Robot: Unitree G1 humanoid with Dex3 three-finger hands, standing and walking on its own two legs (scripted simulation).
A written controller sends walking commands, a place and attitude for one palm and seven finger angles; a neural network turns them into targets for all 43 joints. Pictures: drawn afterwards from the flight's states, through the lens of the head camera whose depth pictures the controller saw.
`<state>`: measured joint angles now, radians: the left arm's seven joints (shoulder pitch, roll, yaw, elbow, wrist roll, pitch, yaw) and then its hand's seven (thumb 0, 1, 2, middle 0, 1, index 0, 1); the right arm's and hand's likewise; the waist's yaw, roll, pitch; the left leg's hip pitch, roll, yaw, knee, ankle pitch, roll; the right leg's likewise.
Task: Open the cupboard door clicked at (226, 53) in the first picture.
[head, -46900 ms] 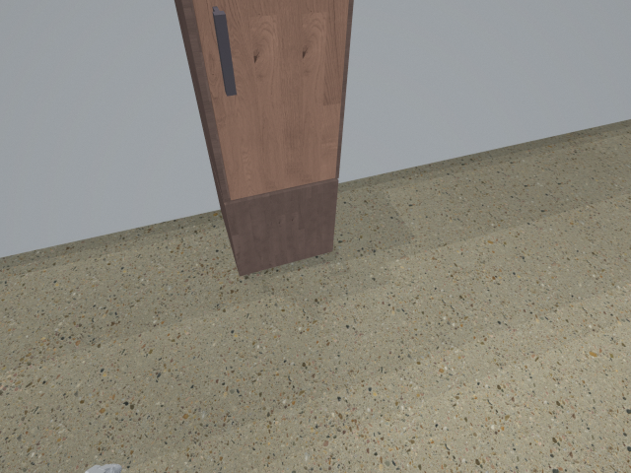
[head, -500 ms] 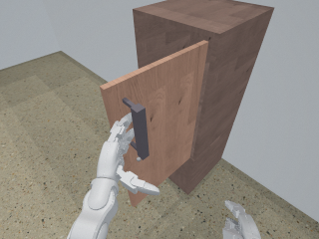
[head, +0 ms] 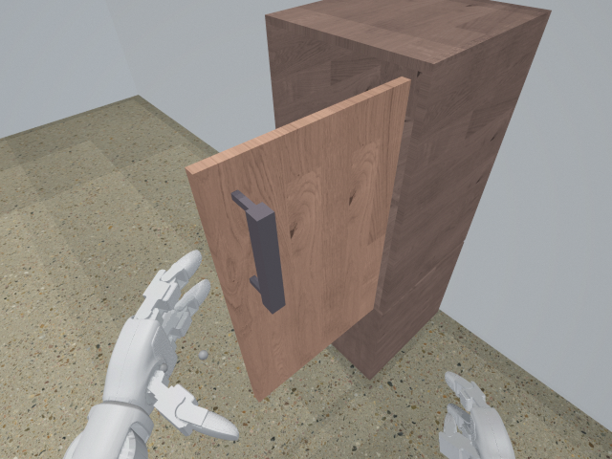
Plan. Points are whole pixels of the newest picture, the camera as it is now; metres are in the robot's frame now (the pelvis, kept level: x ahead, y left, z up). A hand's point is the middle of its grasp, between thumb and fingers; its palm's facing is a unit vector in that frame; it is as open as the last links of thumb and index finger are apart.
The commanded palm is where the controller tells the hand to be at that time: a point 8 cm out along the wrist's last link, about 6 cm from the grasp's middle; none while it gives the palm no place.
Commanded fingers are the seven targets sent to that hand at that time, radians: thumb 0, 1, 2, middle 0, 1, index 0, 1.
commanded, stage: slide the hand sideways off the handle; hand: left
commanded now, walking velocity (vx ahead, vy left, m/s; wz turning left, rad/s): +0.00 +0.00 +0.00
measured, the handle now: (258, 254) +0.33 +0.10 +0.13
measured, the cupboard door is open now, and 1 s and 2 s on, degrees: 88 88 88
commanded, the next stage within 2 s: draw the hand back to the body in 0.10 s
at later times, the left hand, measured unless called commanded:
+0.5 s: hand (160, 354) +0.19 +0.17 +0.13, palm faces +0.02 -1.00 -0.06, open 16.3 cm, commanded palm +0.15 +0.22 +0.14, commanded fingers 0.00 -0.50 0.30 -0.15 -0.30 -0.15 -0.30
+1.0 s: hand (94, 343) +0.19 +0.24 +0.15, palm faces +0.31 -0.90 -0.31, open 13.9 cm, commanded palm +0.14 +0.28 +0.16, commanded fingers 0.00 0.23 0.62 -0.18 -0.30 -0.18 -0.30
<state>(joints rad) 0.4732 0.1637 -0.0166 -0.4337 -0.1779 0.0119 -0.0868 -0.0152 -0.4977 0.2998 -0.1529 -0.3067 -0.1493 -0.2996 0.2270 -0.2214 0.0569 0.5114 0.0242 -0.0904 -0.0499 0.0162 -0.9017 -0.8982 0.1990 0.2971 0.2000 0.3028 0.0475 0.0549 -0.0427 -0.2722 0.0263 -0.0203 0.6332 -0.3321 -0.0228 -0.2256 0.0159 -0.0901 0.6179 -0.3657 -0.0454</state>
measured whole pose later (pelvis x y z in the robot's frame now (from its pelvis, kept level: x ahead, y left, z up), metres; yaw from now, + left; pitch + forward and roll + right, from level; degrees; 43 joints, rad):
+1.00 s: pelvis -0.01 +0.03 +0.01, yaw -1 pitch -4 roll -1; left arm 0.50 0.29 0.15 -0.45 -0.05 -0.07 0.11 -0.01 -0.09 0.47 -0.17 -0.31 -0.17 -0.30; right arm 0.20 -0.21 0.06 0.61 -0.01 -0.14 -0.08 0.02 -0.90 -0.90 0.20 0.30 0.20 0.30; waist 0.07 0.05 0.03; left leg -0.15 0.00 0.01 0.49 -0.26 0.01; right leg -0.10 0.00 -0.06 0.44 -0.27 -0.01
